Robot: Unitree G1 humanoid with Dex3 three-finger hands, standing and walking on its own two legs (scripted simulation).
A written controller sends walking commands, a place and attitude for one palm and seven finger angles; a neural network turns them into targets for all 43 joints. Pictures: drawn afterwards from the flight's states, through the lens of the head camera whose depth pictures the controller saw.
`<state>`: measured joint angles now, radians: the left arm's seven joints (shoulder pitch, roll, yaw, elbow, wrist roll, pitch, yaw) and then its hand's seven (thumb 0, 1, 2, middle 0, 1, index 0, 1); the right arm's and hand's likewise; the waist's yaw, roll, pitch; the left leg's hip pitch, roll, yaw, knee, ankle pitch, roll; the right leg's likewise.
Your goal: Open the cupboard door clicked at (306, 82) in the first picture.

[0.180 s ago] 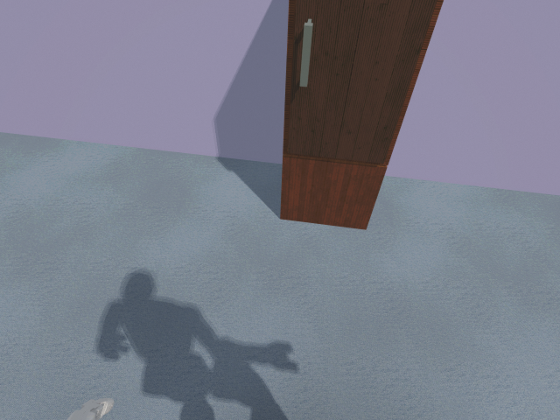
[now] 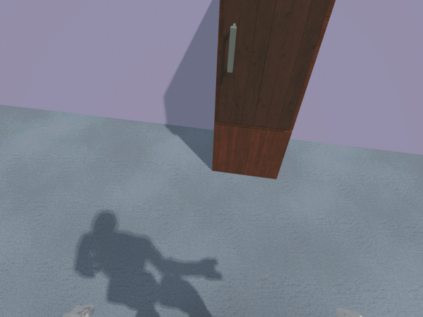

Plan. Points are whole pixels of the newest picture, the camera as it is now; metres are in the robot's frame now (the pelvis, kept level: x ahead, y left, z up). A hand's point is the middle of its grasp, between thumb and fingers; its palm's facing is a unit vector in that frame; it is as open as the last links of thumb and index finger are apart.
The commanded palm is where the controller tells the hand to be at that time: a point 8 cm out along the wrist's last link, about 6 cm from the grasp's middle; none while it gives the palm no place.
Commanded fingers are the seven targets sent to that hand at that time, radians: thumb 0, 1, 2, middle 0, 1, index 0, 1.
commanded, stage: stand and wait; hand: left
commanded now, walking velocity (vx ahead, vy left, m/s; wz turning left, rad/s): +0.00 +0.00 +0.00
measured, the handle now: (232, 48) +1.08 -0.01 +0.05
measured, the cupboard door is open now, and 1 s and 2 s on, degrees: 0 0 0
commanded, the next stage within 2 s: look at it before walking up in 0.64 s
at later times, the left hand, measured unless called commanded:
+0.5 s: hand out of the picture +0.04 +0.23 -0.15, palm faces -0.02 -0.94 -0.33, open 7.4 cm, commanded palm none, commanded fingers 0.00 0.90 0.90 -0.20 -0.30 -0.20 -0.30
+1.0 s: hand out of the picture +0.06 +0.23 -0.15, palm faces -0.02 -0.94 -0.33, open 7.4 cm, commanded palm none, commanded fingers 0.00 0.90 0.90 -0.20 -0.30 -0.20 -0.30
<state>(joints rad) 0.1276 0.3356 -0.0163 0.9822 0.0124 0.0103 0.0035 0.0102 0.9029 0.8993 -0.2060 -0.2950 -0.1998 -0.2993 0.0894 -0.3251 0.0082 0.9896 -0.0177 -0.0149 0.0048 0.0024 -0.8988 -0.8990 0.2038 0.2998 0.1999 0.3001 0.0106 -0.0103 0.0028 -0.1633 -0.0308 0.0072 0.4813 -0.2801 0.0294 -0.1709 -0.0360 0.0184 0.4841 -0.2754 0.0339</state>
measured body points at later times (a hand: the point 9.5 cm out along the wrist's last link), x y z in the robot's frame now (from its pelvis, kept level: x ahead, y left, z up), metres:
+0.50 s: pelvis -0.02 -0.02 +0.01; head -0.02 -0.01 +0.46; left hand +0.04 +0.28 -0.13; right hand +0.05 -0.31 -0.13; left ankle -0.01 +0.10 -0.74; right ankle -0.01 -0.14 -0.74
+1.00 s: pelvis -0.02 -0.02 +0.01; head -0.02 -0.02 +0.46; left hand +0.06 +0.27 -0.13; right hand +0.06 -0.31 -0.12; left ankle -0.01 +0.10 -0.74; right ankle -0.01 -0.14 -0.74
